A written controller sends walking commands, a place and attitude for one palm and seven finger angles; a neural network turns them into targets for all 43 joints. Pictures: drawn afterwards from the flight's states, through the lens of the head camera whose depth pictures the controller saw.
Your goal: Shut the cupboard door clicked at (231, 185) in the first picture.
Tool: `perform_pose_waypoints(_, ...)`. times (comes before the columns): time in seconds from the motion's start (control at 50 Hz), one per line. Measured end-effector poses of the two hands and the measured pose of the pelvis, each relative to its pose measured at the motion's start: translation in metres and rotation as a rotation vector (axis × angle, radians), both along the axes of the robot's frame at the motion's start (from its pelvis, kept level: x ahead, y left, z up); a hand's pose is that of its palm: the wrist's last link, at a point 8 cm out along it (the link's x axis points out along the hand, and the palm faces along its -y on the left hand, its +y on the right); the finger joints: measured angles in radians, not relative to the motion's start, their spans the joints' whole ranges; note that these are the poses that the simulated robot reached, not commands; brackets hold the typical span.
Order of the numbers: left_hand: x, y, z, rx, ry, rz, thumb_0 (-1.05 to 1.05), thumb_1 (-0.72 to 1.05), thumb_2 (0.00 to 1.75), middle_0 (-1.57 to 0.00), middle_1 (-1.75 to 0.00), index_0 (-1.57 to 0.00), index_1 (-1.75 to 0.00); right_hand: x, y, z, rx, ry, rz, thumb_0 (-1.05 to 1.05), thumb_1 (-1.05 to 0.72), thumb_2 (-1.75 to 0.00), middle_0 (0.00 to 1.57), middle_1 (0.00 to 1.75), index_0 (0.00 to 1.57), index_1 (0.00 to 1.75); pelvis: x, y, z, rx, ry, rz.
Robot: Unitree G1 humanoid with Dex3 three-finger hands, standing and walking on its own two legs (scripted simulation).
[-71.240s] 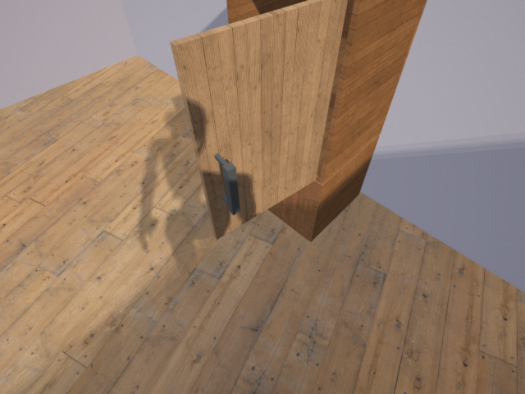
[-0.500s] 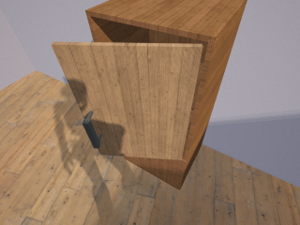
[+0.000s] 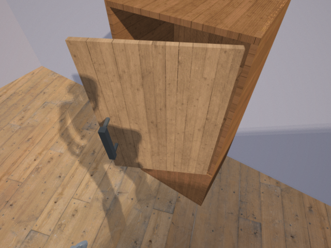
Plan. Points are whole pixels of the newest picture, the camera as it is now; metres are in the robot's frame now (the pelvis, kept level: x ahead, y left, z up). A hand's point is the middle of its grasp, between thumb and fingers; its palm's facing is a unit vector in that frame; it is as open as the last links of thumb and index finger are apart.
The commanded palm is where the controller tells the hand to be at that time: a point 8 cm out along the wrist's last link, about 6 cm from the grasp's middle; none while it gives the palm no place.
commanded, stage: raise the hand and make a fist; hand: left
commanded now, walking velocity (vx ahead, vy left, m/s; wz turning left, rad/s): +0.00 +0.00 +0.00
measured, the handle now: (110, 139) +0.47 +0.22 -0.09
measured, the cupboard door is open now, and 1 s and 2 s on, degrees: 26 26 26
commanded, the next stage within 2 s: bring the fist close to the handle in 1.82 s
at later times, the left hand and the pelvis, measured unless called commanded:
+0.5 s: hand out of the picture +0.13 +0.18 -0.07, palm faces -0.03 -1.00 -0.03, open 5.3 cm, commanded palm +0.11 +0.23 -0.07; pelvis -0.06 -0.02 -0.12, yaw +3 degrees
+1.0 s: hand (90, 244) +0.15 +0.20 -0.07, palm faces -0.07 -1.00 -0.01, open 3.3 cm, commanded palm +0.13 +0.25 -0.07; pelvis -0.05 +0.01 -0.11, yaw +2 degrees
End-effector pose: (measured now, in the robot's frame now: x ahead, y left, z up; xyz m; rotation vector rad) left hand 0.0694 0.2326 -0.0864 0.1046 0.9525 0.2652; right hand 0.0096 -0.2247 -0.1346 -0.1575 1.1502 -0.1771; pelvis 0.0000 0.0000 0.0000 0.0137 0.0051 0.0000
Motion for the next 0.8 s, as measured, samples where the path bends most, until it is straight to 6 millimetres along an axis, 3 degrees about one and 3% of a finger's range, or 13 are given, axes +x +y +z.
perform_pose_waypoints(0.08, 0.076, -0.005, 0.053, -0.014, -0.480, -0.039, 0.02, 0.92, 0.90, -0.23, -0.33, -0.23, -0.33, 0.063, -0.025, 0.016, -0.052, -0.292, 0.069, 0.01, -0.91, -0.90, 0.20, 0.30, 0.21, 0.29, -0.007, 0.000, -0.011, -0.005, 0.051, 0.043)
perform_pose_waypoints(0.14, 0.100, -0.014, 0.071, -0.085, -0.774, -0.112, 0.01, 0.92, 0.90, -0.26, -0.37, -0.27, -0.37, 0.112, -0.041, 0.035, -0.096, -0.475, 0.121, 0.01, -0.91, -0.90, 0.20, 0.30, 0.20, 0.29, -0.015, -0.006, -0.026, 0.003, 0.114, 0.031)
perform_pose_waypoints(0.2, 0.091, -0.024, 0.065, -0.127, -0.951, -0.250, 0.01, 0.91, 0.90, -0.30, -0.42, -0.31, -0.42, 0.154, -0.050, 0.053, -0.142, -0.624, 0.187, 0.01, -0.91, -0.90, 0.20, 0.30, 0.20, 0.29, -0.024, -0.011, -0.047, 0.004, 0.163, 0.026)
perform_pose_waypoints(0.26, 0.066, -0.026, 0.036, -0.152, -0.944, -0.335, 0.01, 0.91, 0.90, -0.36, -0.47, -0.36, -0.47, 0.187, -0.051, 0.059, -0.173, -0.726, 0.246, 0.01, -0.91, -0.90, 0.20, 0.30, 0.20, 0.29, -0.031, -0.016, -0.071, 0.002, 0.208, 0.028)
perform_pose_waypoints(0.32, 0.039, -0.016, 0.006, -0.165, -0.859, -0.286, 0.01, 0.90, 0.90, -0.41, -0.53, -0.42, -0.53, 0.208, -0.042, 0.054, -0.179, -0.782, 0.297, 0.01, -0.91, -0.90, 0.20, 0.30, 0.20, 0.29, -0.038, -0.019, -0.091, -0.010, 0.241, 0.038)
perform_pose_waypoints(0.36, 0.026, -0.006, -0.002, -0.140, -0.837, -0.236, 0.01, 0.90, 0.90, -0.45, -0.57, -0.45, -0.57, 0.214, -0.031, 0.043, -0.163, -0.788, 0.321, 0.00, -0.91, -0.90, 0.20, 0.30, 0.20, 0.29, -0.042, -0.020, -0.101, -0.025, 0.254, 0.046)
perform_pose_waypoints(0.46, 0.028, 0.002, 0.013, -0.080, -0.931, -0.257, 0.02, 0.90, 0.90, -0.54, -0.67, -0.54, -0.67, 0.199, 0.002, -0.002, -0.079, -0.693, 0.357, 0.00, -0.91, -0.90, 0.20, 0.30, 0.20, 0.29, -0.052, -0.020, -0.116, -0.063, 0.272, 0.065)
perform_pose_waypoints(0.58, 0.058, -0.004, 0.017, -0.143, -0.891, -0.376, 0.02, 0.90, 0.90, -0.64, -0.79, -0.65, -0.79, 0.140, 0.025, -0.048, 0.031, -0.503, 0.277, 0.01, -0.91, -0.90, 0.21, 0.30, 0.21, 0.30, -0.061, -0.014, -0.116, -0.073, 0.288, 0.061)
perform_pose_waypoints(0.7, 0.065, 0.007, 0.017, -0.145, -0.816, -0.334, 0.02, 0.90, 0.90, -0.75, -0.91, -0.76, -0.91, 0.089, 0.016, -0.056, 0.019, -0.389, 0.175, 0.01, -0.90, -0.90, 0.21, 0.30, 0.21, 0.30, -0.061, -0.004, -0.108, -0.060, 0.297, 0.045)
perform_pose_waypoints(0.8, 0.061, 0.014, 0.020, -0.120, -0.853, -0.317, 0.02, 0.90, 0.90, -0.84, -1.01, -0.85, -1.01, 0.078, -0.003, -0.049, -0.056, -0.373, 0.170, 0.01, -0.90, -0.90, 0.21, 0.30, 0.21, 0.30, -0.059, 0.004, -0.107, -0.058, 0.304, 0.046)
